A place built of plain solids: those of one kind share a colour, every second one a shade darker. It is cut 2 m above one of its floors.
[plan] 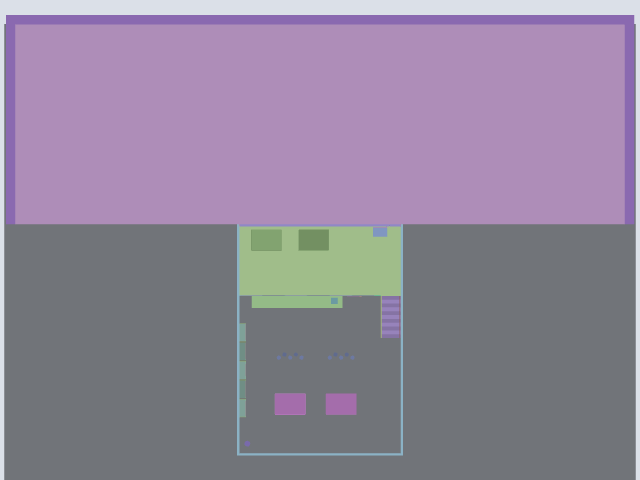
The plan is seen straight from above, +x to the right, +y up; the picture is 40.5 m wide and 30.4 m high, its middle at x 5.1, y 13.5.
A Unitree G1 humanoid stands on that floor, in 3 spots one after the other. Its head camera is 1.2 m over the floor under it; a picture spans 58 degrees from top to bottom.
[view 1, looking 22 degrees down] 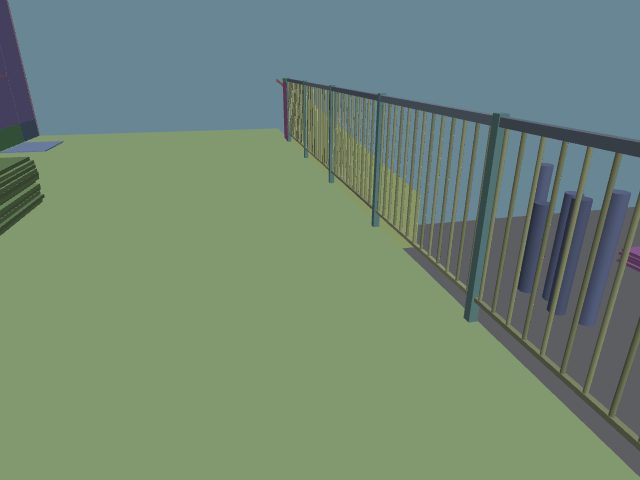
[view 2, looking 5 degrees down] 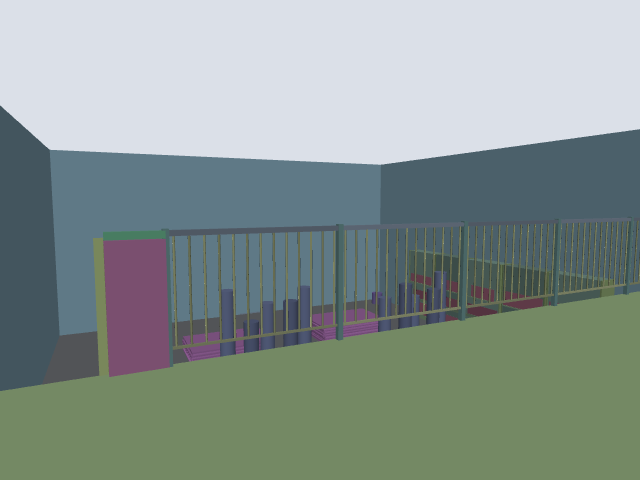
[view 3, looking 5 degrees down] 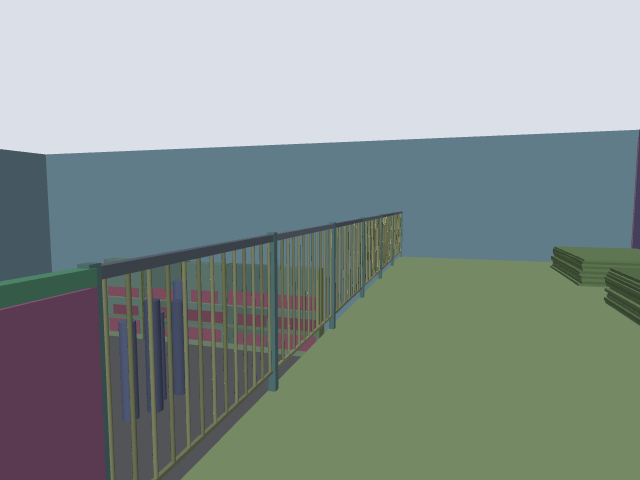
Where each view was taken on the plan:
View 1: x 1.20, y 11.16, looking -13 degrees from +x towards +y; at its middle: upper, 3.20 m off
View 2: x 8.91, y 13.25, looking -116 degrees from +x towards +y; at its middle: wall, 14.80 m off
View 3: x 9.61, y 11.06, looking -163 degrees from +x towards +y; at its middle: upper_guard_bar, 3.68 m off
